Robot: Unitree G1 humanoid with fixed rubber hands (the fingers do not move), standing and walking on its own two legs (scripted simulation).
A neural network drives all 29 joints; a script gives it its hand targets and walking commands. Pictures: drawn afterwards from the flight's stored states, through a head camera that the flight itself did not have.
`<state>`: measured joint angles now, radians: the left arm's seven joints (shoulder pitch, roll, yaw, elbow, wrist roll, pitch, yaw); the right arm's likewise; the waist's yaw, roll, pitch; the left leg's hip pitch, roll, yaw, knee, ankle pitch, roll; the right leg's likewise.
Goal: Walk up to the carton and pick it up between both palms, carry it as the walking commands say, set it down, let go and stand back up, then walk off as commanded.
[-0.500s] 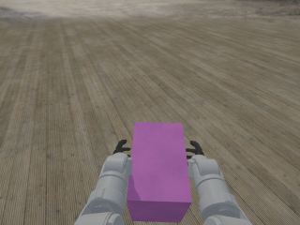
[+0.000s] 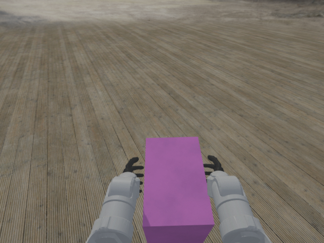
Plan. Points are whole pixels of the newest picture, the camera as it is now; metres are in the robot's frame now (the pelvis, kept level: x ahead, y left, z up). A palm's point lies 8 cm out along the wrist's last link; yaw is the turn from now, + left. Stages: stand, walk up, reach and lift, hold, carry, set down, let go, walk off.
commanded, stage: hold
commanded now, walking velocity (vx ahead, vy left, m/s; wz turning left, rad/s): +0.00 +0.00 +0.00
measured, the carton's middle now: (173, 191) +0.31 -0.01 -0.03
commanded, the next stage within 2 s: carry in 0.08 s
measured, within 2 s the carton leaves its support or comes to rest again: neither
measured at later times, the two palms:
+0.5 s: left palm (97, 174) +0.29 +0.19 +0.07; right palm (189, 171) +0.30 -0.05 +0.08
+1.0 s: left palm out of the picture +0.12 +0.37 +0.06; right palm (107, 208) +0.21 +0.15 +0.06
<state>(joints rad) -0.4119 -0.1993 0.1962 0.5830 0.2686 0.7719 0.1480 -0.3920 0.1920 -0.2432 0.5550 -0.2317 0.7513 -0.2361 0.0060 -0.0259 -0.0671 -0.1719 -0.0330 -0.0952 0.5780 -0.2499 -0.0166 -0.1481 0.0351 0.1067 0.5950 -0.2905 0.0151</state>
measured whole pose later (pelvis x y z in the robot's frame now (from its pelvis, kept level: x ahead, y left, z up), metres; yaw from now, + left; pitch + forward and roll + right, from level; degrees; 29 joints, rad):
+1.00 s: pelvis -0.11 +0.17 -0.01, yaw +21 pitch +5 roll -2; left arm -0.27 -0.16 -0.03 -0.18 0.00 1.19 0.29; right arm -0.23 0.15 -0.07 -0.27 -0.03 1.21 -0.29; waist 0.02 0.07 -0.06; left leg -0.60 -0.14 0.07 0.63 -0.17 -0.03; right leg -0.41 -0.06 -0.15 0.66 -0.43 0.01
